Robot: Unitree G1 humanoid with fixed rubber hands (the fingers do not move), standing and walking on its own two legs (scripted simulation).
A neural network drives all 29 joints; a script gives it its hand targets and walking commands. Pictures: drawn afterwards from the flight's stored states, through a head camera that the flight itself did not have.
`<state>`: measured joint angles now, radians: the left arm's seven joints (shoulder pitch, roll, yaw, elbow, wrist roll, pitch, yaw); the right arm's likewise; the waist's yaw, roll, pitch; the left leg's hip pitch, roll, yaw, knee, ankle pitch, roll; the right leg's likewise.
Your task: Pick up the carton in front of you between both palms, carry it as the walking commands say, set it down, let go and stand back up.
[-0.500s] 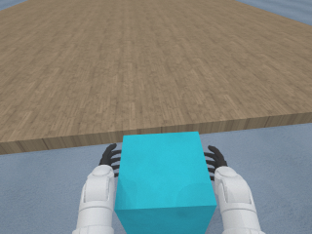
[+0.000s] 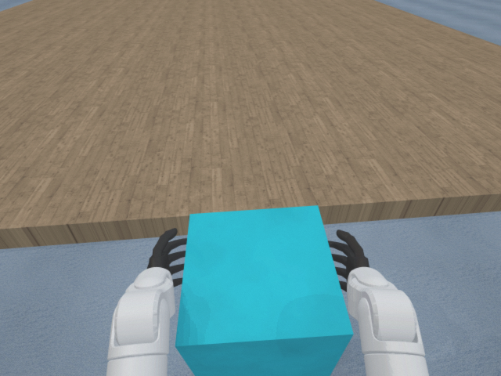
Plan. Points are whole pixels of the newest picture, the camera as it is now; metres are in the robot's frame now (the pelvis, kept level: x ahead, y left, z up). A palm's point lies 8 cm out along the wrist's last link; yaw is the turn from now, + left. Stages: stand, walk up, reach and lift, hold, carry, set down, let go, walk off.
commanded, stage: carry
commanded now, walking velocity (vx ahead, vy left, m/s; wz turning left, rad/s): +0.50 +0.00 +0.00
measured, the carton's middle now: (260, 302) +0.28 +0.01 +0.00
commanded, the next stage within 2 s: none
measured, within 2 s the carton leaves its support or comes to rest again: neither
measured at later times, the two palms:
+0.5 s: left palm (178, 174) +0.51 +0.17 +0.10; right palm (321, 172) +0.52 -0.13 +0.09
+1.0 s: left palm (188, 106) +0.84 +0.20 +0.10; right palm (290, 107) +0.84 -0.09 +0.09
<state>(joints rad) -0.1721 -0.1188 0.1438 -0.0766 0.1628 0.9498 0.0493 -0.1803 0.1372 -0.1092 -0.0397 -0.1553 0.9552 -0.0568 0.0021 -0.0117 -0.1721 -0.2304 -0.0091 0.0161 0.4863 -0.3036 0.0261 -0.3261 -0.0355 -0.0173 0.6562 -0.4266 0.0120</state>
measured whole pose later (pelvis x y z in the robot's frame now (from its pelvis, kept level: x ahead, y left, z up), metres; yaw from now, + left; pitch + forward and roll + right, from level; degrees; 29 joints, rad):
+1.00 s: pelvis +0.58 +0.05 +0.00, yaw +1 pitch +4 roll -1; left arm -0.14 -0.13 0.10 -0.41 0.11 1.16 0.09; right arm -0.13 0.13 -0.08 -0.40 -0.09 1.16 -0.09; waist -0.01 -0.01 -0.07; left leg 0.01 0.02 0.22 0.25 -0.33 0.02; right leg -0.60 -0.08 -0.16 0.59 -0.06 -0.01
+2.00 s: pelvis +1.24 +0.02 +0.05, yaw +6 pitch +5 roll -2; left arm -0.77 -0.09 0.23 -0.11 0.12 1.23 0.14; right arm -0.73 0.01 -0.32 -0.15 -0.03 1.28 -0.12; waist 0.07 0.02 0.15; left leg -0.40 -0.03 -0.14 1.44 -0.29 0.07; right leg -0.80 0.00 -0.20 1.10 -0.38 -0.12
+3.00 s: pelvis +1.91 +0.12 +0.14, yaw +12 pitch +5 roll -2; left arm -0.31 -0.17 0.16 -0.22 0.14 1.15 0.10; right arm -0.26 0.15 -0.21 -0.30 -0.13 1.19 -0.07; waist 0.04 0.02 0.02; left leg -0.40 0.03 0.02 1.27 -0.44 -0.05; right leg -0.36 0.04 -0.19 0.44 -0.16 -0.09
